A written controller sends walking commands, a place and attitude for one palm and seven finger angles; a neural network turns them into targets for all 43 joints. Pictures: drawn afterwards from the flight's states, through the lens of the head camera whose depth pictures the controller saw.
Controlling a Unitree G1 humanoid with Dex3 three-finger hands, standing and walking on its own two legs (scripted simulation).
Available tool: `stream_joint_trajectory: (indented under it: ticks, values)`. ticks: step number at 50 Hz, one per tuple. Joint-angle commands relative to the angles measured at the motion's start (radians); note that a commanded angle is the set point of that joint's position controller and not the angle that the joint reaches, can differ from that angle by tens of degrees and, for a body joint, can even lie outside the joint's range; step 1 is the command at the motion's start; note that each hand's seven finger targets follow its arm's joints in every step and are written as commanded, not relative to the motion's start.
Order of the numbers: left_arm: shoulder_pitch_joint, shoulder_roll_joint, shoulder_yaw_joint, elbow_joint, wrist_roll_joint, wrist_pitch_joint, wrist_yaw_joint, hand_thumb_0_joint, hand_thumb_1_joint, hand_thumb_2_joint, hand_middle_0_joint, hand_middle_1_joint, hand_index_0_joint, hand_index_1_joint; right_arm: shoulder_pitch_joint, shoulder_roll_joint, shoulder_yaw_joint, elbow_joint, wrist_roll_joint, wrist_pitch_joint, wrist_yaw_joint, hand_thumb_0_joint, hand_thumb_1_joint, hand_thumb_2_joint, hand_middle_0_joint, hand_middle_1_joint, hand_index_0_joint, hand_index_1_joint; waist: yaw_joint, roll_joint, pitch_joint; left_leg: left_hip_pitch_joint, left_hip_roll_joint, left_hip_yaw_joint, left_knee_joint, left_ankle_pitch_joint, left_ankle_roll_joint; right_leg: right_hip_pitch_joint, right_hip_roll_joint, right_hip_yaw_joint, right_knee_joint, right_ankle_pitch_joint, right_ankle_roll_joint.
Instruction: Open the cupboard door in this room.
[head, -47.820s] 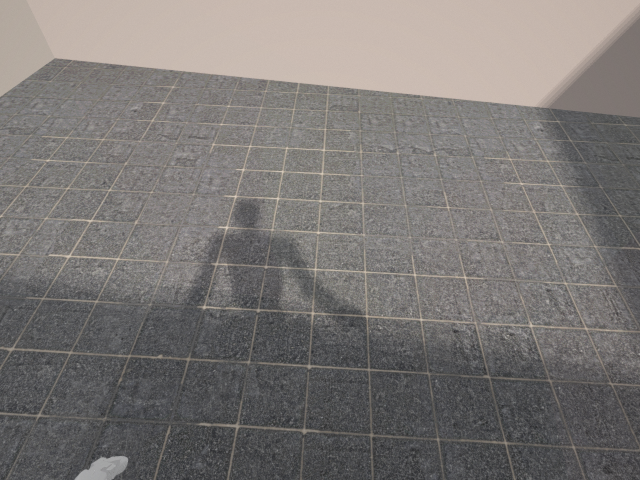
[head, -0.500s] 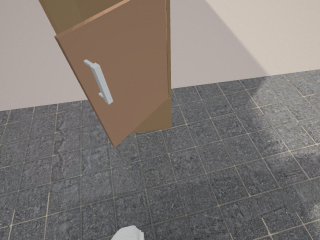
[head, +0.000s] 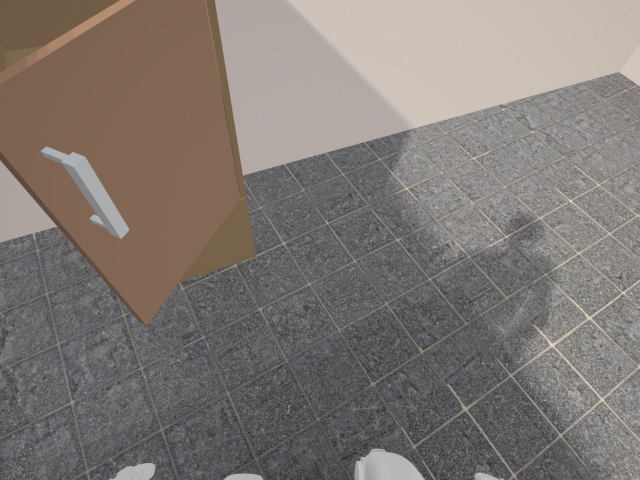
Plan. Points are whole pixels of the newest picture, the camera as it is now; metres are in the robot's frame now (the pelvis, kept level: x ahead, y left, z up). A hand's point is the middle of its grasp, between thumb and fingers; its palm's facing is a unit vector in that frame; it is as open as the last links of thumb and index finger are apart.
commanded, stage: walk to a spot facing it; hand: left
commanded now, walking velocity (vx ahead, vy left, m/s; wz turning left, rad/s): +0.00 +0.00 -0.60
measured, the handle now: (88, 195) +0.44 +0.38 +0.02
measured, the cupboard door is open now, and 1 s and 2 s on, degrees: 42 42 42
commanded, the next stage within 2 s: none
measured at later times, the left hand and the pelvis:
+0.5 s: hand (224, 450) +0.16 +0.15 -0.18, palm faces -0.29 -0.94 -0.19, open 7.4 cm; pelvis +0.01 -0.01 -0.01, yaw -19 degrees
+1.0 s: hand (274, 438) +0.18 +0.08 -0.16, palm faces -0.53 -0.82 -0.21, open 7.4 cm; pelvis +0.05 -0.07 +0.01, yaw -37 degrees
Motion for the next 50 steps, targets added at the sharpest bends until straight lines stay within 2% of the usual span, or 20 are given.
stream_joint_trajectory:
  ticks: [1, 5, 6, 7, 9, 12, 18, 19, 21, 22, 24, 26, 29, 34, 35, 36, 37, 39, 42, 50]
  values:
    - [-0.030, 0.040, -0.006, -0.102, -0.002, -0.019, -0.023, 0.000, 0.900, 0.900, -0.200, -0.300, -0.200, -0.300, 0.063, -0.223, -0.072, -0.054, -0.005, -0.015, -0.011, 0.000, -0.900, -0.900, 0.200, 0.300, 0.200, 0.300, -0.055, 0.257, -0.156, 0.101, 0.217, -0.029, -0.114, 0.526, 0.145, 0.082, -0.033, -0.078, -0.196, 0.041, -0.008]
    - [0.089, 0.094, 0.007, -0.066, -0.001, -0.032, -0.018, 0.000, 0.900, 0.900, -0.200, -0.300, -0.200, -0.300, 0.043, -0.238, -0.084, -0.056, 0.008, -0.003, 0.002, 0.000, -0.900, -0.900, 0.200, 0.300, 0.200, 0.300, 0.008, 0.155, -0.171, -0.046, 0.175, 0.039, 0.083, 0.269, 0.054, 0.368, -0.029, -0.080, -0.542, 0.307, -0.050]
    - [0.141, 0.206, 0.027, -0.052, 0.011, -0.044, -0.004, 0.000, 0.900, 0.900, -0.200, -0.300, -0.200, -0.300, 0.044, -0.168, -0.072, -0.081, 0.021, 0.000, 0.009, 0.000, -0.900, -0.900, 0.200, 0.300, 0.200, 0.300, 0.029, -0.148, -0.195, -0.239, 0.051, 0.140, 0.323, -0.030, -0.016, 0.515, -0.255, 0.247, -0.668, 0.528, -0.134]
    - [0.185, 0.286, 0.038, -0.040, 0.002, -0.042, 0.013, 0.000, 0.900, 0.900, -0.200, -0.300, -0.200, -0.300, -0.020, -0.143, -0.061, -0.118, 0.026, 0.006, 0.008, 0.000, -0.900, -0.900, 0.200, 0.300, 0.200, 0.300, 0.072, -0.312, -0.183, -0.340, -0.021, 0.070, 0.525, -0.400, -0.031, 0.463, -0.430, 0.459, -0.713, 0.715, -0.256]
    - [0.086, 0.230, 0.035, -0.063, 0.006, -0.029, 0.032, 0.000, 0.900, 0.900, -0.200, -0.300, -0.200, -0.300, -0.014, -0.156, -0.069, -0.091, 0.027, 0.015, 0.005, 0.000, -0.900, -0.900, 0.200, 0.300, 0.200, 0.300, 0.024, -0.241, -0.168, -0.353, 0.011, -0.034, 0.640, -0.272, -0.016, 0.376, -0.331, 0.423, -0.710, 0.396, -0.276]
    - [0.004, 0.178, 0.016, -0.090, 0.010, -0.030, 0.039, 0.000, 0.900, 0.900, -0.200, -0.300, -0.200, -0.300, 0.007, -0.139, -0.061, -0.058, 0.024, 0.014, 0.011, 0.000, -0.900, -0.900, 0.200, 0.300, 0.200, 0.300, -0.023, -0.157, -0.154, -0.248, 0.003, -0.018, 0.529, -0.185, -0.029, 0.276, -0.260, 0.307, -0.669, 0.508, -0.244]
    - [-0.032, 0.177, 0.017, -0.086, 0.002, -0.023, 0.030, 0.000, 0.900, 0.900, -0.200, -0.300, -0.200, -0.300, 0.128, -0.115, -0.053, -0.017, 0.029, -0.001, 0.003, 0.000, -0.900, -0.900, 0.200, 0.300, 0.200, 0.300, -0.074, -0.106, -0.157, 0.011, -0.061, 0.016, 0.059, -0.020, -0.017, 0.166, -0.185, 0.322, -0.610, 0.454, -0.186]
    - [-0.045, 0.148, 0.010, -0.093, -0.002, -0.018, 0.028, 0.000, 0.900, 0.900, -0.200, -0.300, -0.200, -0.300, 0.164, -0.141, -0.057, -0.009, 0.027, -0.009, -0.001, 0.000, -0.900, -0.900, 0.200, 0.300, 0.200, 0.300, -0.094, -0.038, -0.162, 0.117, -0.016, -0.040, -0.090, 0.003, 0.001, 0.068, -0.136, 0.291, -0.552, 0.348, -0.138]
    - [-0.037, 0.072, -0.008, -0.137, -0.010, -0.016, 0.010, 0.000, 0.900, 0.900, -0.200, -0.300, -0.200, -0.300, 0.202, -0.300, -0.082, -0.029, 0.000, -0.022, -0.013, 0.000, -0.900, -0.900, 0.200, 0.300, 0.200, 0.300, -0.097, 0.347, -0.148, 0.153, 0.410, -0.479, -0.318, 0.038, 0.190, -0.132, 0.041, 0.022, -0.117, -0.116, -0.027]
    - [-0.055, 0.102, 0.000, -0.133, 0.004, -0.018, 0.001, 0.000, 0.900, 0.900, -0.200, -0.300, -0.200, -0.300, 0.179, -0.291, -0.078, -0.036, -0.005, -0.027, -0.011, 0.000, -0.900, -0.900, 0.200, 0.300, 0.200, 0.300, -0.095, 0.234, -0.137, 0.064, 0.417, -0.461, -0.313, 0.060, 0.229, -0.097, -0.009, 0.057, 0.038, -0.088, -0.027]
    - [-0.040, 0.088, 0.008, -0.103, 0.007, -0.020, -0.012, 0.000, 0.900, 0.900, -0.200, -0.300, -0.200, -0.300, 0.092, -0.236, -0.063, -0.055, -0.003, -0.033, -0.011, 0.000, -0.900, -0.900, 0.200, 0.300, 0.200, 0.300, -0.041, 0.232, -0.124, 0.047, 0.309, -0.258, -0.246, 0.250, 0.187, -0.098, -0.046, 0.023, 0.123, -0.002, -0.010]
    - [-0.056, 0.050, -0.002, -0.099, 0.002, -0.015, -0.020, 0.000, 0.900, 0.900, -0.200, -0.300, -0.200, -0.300, 0.093, -0.209, -0.058, -0.048, -0.005, -0.031, -0.011, 0.000, -0.900, -0.900, 0.200, 0.300, 0.200, 0.300, -0.044, 0.210, -0.122, 0.086, 0.241, -0.087, -0.195, 0.427, 0.151, -0.062, -0.056, -0.025, 0.035, 0.034, 0.002]
    - [-0.071, 0.032, -0.013, -0.105, 0.000, -0.019, -0.021, 0.000, 0.900, 0.900, -0.200, -0.300, -0.200, -0.300, 0.151, -0.214, -0.067, -0.026, -0.002, -0.027, -0.009, 0.000, -0.900, -0.900, 0.200, 0.300, 0.200, 0.300, -0.078, 0.230, -0.160, 0.161, 0.235, 0.003, -0.138, 0.543, 0.140, 0.012, -0.039, -0.084, -0.144, 0.041, -0.005]
    - [0.016, 0.054, -0.006, -0.079, 0.002, -0.034, -0.019, 0.000, 0.900, 0.900, -0.200, -0.300, -0.200, -0.300, 0.134, -0.231, -0.082, -0.024, 0.004, -0.011, 0.009, 0.000, -0.900, -0.900, 0.200, 0.300, 0.200, 0.300, -0.038, 0.189, -0.195, 0.053, 0.229, 0.081, -0.019, 0.157, 0.069, 0.296, -0.012, -0.134, -0.543, 0.185, -0.043]
    - [0.093, 0.120, 0.012, -0.055, 0.009, -0.040, -0.012, 0.000, 0.900, 0.900, -0.200, -0.300, -0.200, -0.300, 0.112, -0.192, -0.078, -0.039, 0.012, -0.010, 0.016, 0.000, -0.900, -0.900, 0.200, 0.300, 0.200, 0.300, 0.005, 0.035, -0.210, -0.134, 0.171, 0.133, 0.125, -0.064, 0.023, 0.483, -0.116, 0.019, -0.659, 0.139, -0.092]
    - [0.166, 0.243, 0.038, -0.027, 0.014, -0.048, 0.004, 0.000, 0.900, 0.900, -0.200, -0.300, -0.200, -0.300, 0.028, -0.108, -0.056, -0.094, 0.022, -0.010, 0.026, 0.000, -0.900, -0.900, 0.200, 0.300, 0.200, 0.300, 0.063, -0.330, -0.151, -0.435, 0.007, 0.209, 0.386, -0.404, -0.039, 0.585, -0.383, 0.443, -0.787, 0.117, -0.216]
    - [0.232, 0.274, 0.045, -0.021, -0.005, -0.048, 0.014, 0.000, 0.900, 0.900, -0.200, -0.300, -0.200, -0.300, -0.077, -0.144, -0.053, -0.134, 0.015, -0.005, 0.027, 0.000, -0.900, -0.900, 0.200, 0.300, 0.200, 0.300, 0.120, -0.266, -0.106, -0.501, 0.008, 0.032, 0.526, -0.389, -0.026, 0.509, -0.438, 0.537, -0.831, 0.095, -0.297]
    - [0.125, 0.195, 0.031, -0.035, 0.000, -0.059, 0.029, 0.000, 0.900, 0.900, -0.200, -0.300, -0.200, -0.300, -0.064, -0.164, -0.074, -0.097, 0.016, -0.009, 0.033, 0.000, -0.900, -0.900, 0.200, 0.300, 0.200, 0.300, 0.036, -0.193, -0.093, -0.504, 0.041, -0.036, 0.612, -0.208, -0.023, 0.449, -0.349, 0.483, -0.833, -0.080, -0.283]
    - [0.080, 0.150, 0.017, -0.040, 0.004, -0.083, 0.025, 0.000, 0.900, 0.900, -0.200, -0.300, -0.200, -0.300, -0.048, -0.132, -0.071, -0.067, 0.012, -0.011, 0.046, 0.000, -0.900, -0.900, 0.200, 0.300, 0.200, 0.300, -0.014, -0.114, -0.061, -0.368, 0.028, -0.007, 0.492, -0.079, -0.041, 0.328, -0.266, 0.316, -0.813, 0.158, -0.247]
    - [0.099, 0.163, 0.028, -0.009, 0.005, -0.090, 0.007, 0.000, 0.900, 0.900, -0.200, -0.300, -0.200, -0.300, -0.014, -0.109, -0.067, -0.067, 0.018, -0.057, 0.044, 0.000, -0.900, -0.900, 0.200, 0.300, 0.200, 0.300, -0.033, -0.099, -0.092, -0.071, -0.062, 0.032, 0.069, -0.005, -0.024, 0.250, -0.197, 0.321, -0.736, 0.135, -0.229]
